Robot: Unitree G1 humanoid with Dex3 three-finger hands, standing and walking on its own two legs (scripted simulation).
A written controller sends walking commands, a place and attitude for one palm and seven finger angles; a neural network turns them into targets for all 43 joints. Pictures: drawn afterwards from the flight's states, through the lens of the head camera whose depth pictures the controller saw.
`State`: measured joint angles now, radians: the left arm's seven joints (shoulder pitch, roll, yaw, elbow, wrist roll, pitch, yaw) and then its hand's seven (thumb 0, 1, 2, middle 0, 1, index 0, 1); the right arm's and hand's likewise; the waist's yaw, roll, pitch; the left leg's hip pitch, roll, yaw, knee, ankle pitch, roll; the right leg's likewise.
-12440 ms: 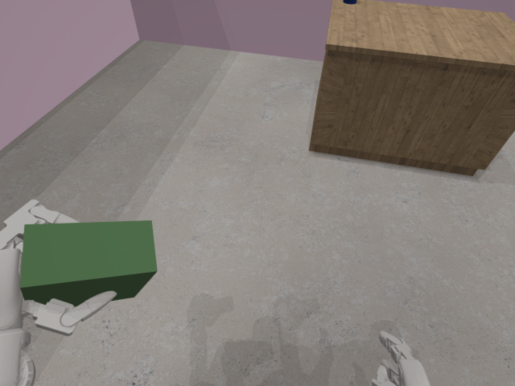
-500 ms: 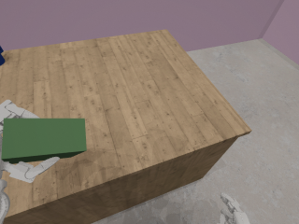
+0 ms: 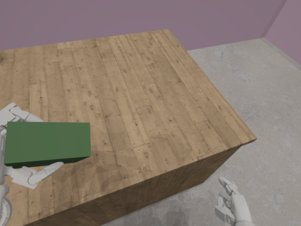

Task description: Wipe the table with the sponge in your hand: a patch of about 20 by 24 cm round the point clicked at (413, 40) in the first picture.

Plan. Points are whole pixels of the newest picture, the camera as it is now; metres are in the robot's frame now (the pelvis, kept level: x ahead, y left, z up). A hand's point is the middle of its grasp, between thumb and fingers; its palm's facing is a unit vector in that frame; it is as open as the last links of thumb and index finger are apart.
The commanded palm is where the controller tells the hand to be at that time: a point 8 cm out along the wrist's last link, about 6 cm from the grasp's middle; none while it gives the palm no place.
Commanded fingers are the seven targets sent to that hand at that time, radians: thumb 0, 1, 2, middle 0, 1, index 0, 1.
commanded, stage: look again from close up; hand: left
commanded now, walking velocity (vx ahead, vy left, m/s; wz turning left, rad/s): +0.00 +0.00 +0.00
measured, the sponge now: (60, 146) +0.23 +0.21 +0.13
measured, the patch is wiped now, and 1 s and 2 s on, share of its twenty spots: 0.00 0.00 0.00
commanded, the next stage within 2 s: turn the palm down, sponge in hand in 0.36 s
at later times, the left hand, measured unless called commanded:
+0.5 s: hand (32, 139) +0.23 +0.25 +0.16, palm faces +0.35 -0.80 -0.49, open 10.2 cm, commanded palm +0.16 +0.28 +0.17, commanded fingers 0.00 0.10 1.30 -1.20 -1.60 -1.20 -1.60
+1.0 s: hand (32, 159) +0.20 +0.25 +0.13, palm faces +0.37 -0.61 -0.70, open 10.2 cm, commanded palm +0.16 +0.27 +0.17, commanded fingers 0.00 0.10 1.30 -1.20 -1.60 -1.20 -1.60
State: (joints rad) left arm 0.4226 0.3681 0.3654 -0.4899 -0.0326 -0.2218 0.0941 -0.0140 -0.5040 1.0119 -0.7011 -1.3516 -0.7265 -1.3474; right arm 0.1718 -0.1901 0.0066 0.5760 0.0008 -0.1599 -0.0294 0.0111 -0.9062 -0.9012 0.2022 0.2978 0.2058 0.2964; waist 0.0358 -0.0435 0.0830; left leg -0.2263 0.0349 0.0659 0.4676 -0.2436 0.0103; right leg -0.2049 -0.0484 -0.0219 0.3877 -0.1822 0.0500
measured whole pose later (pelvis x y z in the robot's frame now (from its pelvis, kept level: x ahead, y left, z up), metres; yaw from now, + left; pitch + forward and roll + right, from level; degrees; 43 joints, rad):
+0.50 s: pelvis +0.00 -0.01 +0.00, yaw +1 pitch +0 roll -1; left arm 0.32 0.46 0.36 -0.44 0.02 -0.20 0.06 -0.01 -0.50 1.01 -0.70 -1.35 -0.73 -1.35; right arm 0.24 -0.19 0.01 0.56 0.00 -0.14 -0.07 0.01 -0.91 -0.90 0.20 0.30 0.20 0.30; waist 0.05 -0.03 0.08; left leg -0.24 0.03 0.05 0.49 -0.25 0.01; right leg -0.22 -0.05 -0.02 0.44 -0.21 0.04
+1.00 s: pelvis -0.01 -0.05 -0.01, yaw +4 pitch -2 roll +0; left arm 0.23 0.49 0.31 -0.24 0.20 0.00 0.02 -0.02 -0.50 1.01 -0.70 -1.35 -0.73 -1.35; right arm 0.16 -0.24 0.02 0.65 -0.01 -0.14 -0.10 0.01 -0.91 -0.90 0.20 0.30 0.21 0.30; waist 0.09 0.06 0.03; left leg -0.27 0.05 -0.02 0.57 -0.27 -0.04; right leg -0.26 -0.03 -0.08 0.58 -0.29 -0.01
